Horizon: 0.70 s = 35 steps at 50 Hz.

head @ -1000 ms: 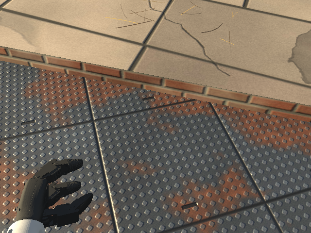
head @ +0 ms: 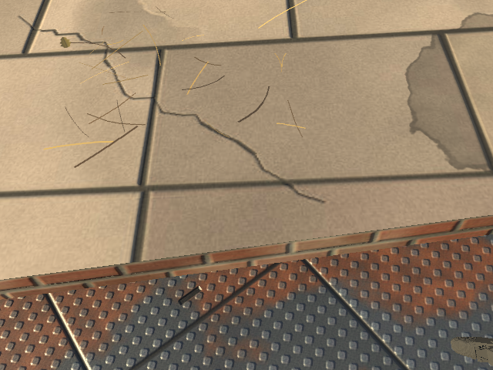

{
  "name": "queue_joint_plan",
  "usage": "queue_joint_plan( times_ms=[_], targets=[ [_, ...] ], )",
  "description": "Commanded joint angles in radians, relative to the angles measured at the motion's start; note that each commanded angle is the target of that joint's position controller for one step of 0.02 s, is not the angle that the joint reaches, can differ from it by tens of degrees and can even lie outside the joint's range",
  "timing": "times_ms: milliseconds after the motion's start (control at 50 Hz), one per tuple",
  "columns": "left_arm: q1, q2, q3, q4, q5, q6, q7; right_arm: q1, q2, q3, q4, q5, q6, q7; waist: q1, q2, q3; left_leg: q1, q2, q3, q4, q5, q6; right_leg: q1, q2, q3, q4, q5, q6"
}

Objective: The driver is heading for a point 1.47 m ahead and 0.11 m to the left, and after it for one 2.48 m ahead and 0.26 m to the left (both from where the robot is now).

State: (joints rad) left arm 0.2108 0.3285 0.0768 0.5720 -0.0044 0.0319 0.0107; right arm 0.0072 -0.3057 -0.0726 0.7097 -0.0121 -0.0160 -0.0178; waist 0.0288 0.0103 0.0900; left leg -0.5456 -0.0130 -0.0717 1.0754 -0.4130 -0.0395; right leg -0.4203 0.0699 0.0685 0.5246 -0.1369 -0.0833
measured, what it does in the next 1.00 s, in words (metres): steps to the left: left foot, then right foot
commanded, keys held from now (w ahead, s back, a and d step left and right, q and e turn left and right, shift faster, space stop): e+shift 0.22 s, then q+shift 0.78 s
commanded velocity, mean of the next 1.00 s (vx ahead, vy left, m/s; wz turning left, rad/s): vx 0.01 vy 0.00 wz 0.11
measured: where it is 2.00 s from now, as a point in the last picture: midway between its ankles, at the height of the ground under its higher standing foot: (274, 368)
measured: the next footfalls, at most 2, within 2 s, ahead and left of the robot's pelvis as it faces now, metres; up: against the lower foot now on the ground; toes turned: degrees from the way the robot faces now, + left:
left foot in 0.28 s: +0.17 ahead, +0.14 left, +0.00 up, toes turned -24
right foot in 0.62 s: +0.04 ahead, -0.07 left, +0.00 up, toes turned +1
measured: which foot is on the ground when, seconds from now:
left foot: up 0.00-0.26, down 0.28-0.62, up 0.64-0.98, down 1.00-1.00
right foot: down 0.00-0.28, up 0.30-0.60, down 0.62-1.00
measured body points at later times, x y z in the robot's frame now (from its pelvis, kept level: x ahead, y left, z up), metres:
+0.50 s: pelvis +0.06 +0.06 +0.01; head +0.10 +0.07 +0.46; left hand +0.32 +0.27 -0.08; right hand +0.11 -0.24 -0.10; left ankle +0.13 +0.16 -0.73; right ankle +0.00 -0.08 -0.71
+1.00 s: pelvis +0.07 +0.08 -0.01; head +0.12 +0.10 +0.44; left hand +0.14 +0.39 -0.11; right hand +0.31 -0.15 -0.08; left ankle +0.08 +0.20 -0.73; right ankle +0.00 -0.07 -0.73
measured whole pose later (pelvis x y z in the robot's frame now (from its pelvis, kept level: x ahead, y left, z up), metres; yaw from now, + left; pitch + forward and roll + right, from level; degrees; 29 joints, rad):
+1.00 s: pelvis +0.07 +0.08 -0.01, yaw +12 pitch +2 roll -1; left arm 0.16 0.31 0.08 0.69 -0.03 0.00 0.01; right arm 0.12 -0.32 -0.08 0.57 0.03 0.07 0.04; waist 0.02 0.00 0.08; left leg -0.41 0.04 0.06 0.64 -0.25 -0.02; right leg -0.14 -0.09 -0.19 0.54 -0.41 0.04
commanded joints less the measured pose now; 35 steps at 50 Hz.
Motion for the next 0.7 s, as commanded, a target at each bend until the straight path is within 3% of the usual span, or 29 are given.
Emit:
queue_joint_plan(
  times_ms=[20,80,200,260,280,300,320,340,360,380,420,440,460,520,580,600,620,640,660,680,700],
  targets=[
    [-0.044,0.191,0.060,-0.100,-0.003,-0.006,0.031,0.012,-0.080,-0.022,-0.042,0.004,-0.012,-0.001,-0.035,-0.068,-0.253,-0.045,-0.024,-0.055,-0.132,0.068,-0.020,0.270,-0.218,0.364,-0.168,0.193,-0.136],
    [-0.048,0.191,0.063,-0.107,-0.011,0.006,0.038,0.005,-0.068,-0.015,-0.034,0.012,-0.007,0.003,-0.027,-0.088,-0.244,-0.010,-0.050,-0.073,-0.243,0.106,-0.039,0.244,-0.197,0.403,-0.163,0.090,-0.128],
    [-0.065,0.177,0.064,-0.119,-0.009,0.025,0.021,0.004,-0.093,-0.026,-0.033,0.017,-0.018,0.015,-0.006,-0.174,-0.204,0.109,-0.069,-0.089,-0.433,0.114,-0.022,0.198,-0.157,0.505,-0.141,0.003,-0.102],
    [-0.105,0.143,0.048,-0.126,-0.012,0.030,0.018,0.105,-0.113,-0.036,0.001,0.010,-0.028,0.025,-0.041,-0.189,-0.236,0.281,-0.022,-0.046,-0.642,0.262,0.012,0.189,-0.130,0.470,-0.050,0.053,-0.061],
    [-0.053,0.099,0.031,-0.110,-0.005,0.028,0.016,0.102,-0.134,-0.039,-0.004,-0.003,-0.026,0.025,-0.019,-0.121,-0.247,0.369,0.067,-0.108,-0.704,0.336,0.049,0.144,-0.083,0.414,0.025,-0.069,-0.023],
    [0.014,0.038,0.008,-0.096,0.009,0.024,0.011,0.035,-0.177,-0.036,-0.040,-0.026,-0.018,0.022,0.041,0.111,-0.227,0.409,0.242,-0.327,-0.788,0.404,0.138,0.054,0.044,0.258,0.199,-0.348,0.036],
    [-0.018,0.093,0.021,-0.115,0.014,0.011,0.015,0.042,-0.162,-0.030,-0.034,-0.055,-0.019,0.021,0.031,0.265,-0.162,0.308,0.342,-0.535,-0.835,0.416,0.294,-0.021,0.091,0.185,0.378,-0.509,0.098],
    [0.002,0.133,0.031,-0.086,0.024,0.002,0.018,0.000,-0.095,-0.007,-0.052,-0.039,-0.028,0.023,0.037,0.185,-0.147,0.279,0.333,-0.530,-0.819,0.361,0.309,-0.002,0.036,0.227,0.463,-0.454,0.132],
    [-0.004,0.125,0.028,-0.057,0.030,0.002,0.014,-0.024,-0.046,0.012,-0.053,-0.019,-0.029,0.026,0.039,0.117,-0.141,0.272,0.264,-0.423,-0.801,0.298,0.260,0.032,0.005,0.210,0.442,-0.394,0.157],
    [-0.016,0.093,0.020,-0.044,0.041,0.003,0.013,-0.022,-0.052,0.015,-0.049,0.000,-0.024,0.028,0.037,0.101,-0.140,0.296,0.204,-0.373,-0.794,0.240,0.216,0.038,-0.025,0.144,0.386,-0.365,0.178],
    [-0.074,0.061,0.011,-0.053,0.035,-0.009,0.010,0.022,-0.141,-0.013,-0.045,0.027,-0.001,0.024,-0.001,0.118,-0.100,0.324,0.141,-0.359,-0.759,0.332,0.196,0.032,-0.029,0.063,0.264,-0.332,0.195],
    [-0.103,0.058,0.010,-0.054,0.023,-0.015,0.011,0.070,-0.187,-0.031,-0.042,0.029,0.011,0.020,-0.028,0.128,-0.101,0.351,0.123,-0.363,-0.745,0.368,0.198,0.037,-0.002,0.033,0.220,-0.344,0.193],
    [-0.115,0.056,0.011,-0.052,0.010,-0.019,0.014,0.112,-0.209,-0.042,-0.042,0.029,0.020,0.017,-0.046,0.136,-0.118,0.397,0.124,-0.391,-0.737,0.380,0.204,0.035,0.016,0.029,0.179,-0.355,0.188],
    [-0.107,0.059,0.018,-0.029,-0.015,-0.028,0.023,0.138,-0.199,-0.052,-0.053,0.040,0.031,0.009,-0.051,0.189,-0.154,0.475,0.132,-0.472,-0.738,0.384,0.213,0.056,0.030,0.051,0.063,-0.316,0.171],
    [-0.047,0.058,0.025,0.014,-0.020,-0.045,0.015,0.115,-0.181,-0.061,-0.068,0.060,0.042,-0.003,-0.015,0.192,-0.201,0.450,0.103,-0.477,-0.707,0.430,0.185,0.201,0.030,0.046,-0.144,-0.173,0.132],
    [-0.009,0.069,0.032,0.037,-0.019,-0.047,0.012,0.106,-0.169,-0.060,-0.077,0.067,0.047,-0.010,0.000,0.182,-0.224,0.376,0.077,-0.450,-0.682,0.407,0.155,0.321,-0.003,0.041,-0.219,-0.074,0.113],
    [0.018,0.100,0.042,0.047,-0.010,-0.044,0.014,0.117,-0.135,-0.052,-0.083,0.064,0.049,-0.014,-0.001,0.135,-0.249,0.242,0.035,-0.400,-0.611,0.298,0.114,0.463,-0.102,0.089,-0.222,-0.006,0.074],
    [-0.007,0.177,0.056,0.046,0.023,-0.036,0.014,0.119,-0.086,-0.039,-0.113,0.058,0.042,-0.011,-0.031,-0.151,-0.200,0.010,-0.088,-0.209,-0.444,0.048,0.059,0.506,-0.290,0.282,-0.216,0.190,-0.048],
    [-0.082,0.151,0.052,0.023,0.059,-0.038,0.012,0.157,-0.140,-0.056,-0.109,0.048,0.030,-0.003,-0.046,-0.246,-0.165,-0.087,-0.079,-0.111,-0.241,-0.175,0.012,0.446,-0.447,0.360,-0.209,0.419,-0.156],
    [-0.119,0.099,0.036,0.007,0.055,-0.043,0.019,0.178,-0.193,-0.074,-0.092,0.040,0.029,0.003,-0.056,-0.168,-0.153,-0.087,-0.021,-0.095,-0.081,-0.152,-0.013,0.416,-0.452,0.296,-0.194,0.504,-0.166],
    [-0.152,0.067,0.026,0.002,0.042,-0.046,0.028,0.196,-0.191,-0.079,-0.075,0.042,0.038,0.006,-0.071,-0.122,-0.147,-0.084,-0.011,-0.076,-0.012,-0.100,-0.027,0.406,-0.392,0.204,-0.176,0.499,-0.126]
  ],
)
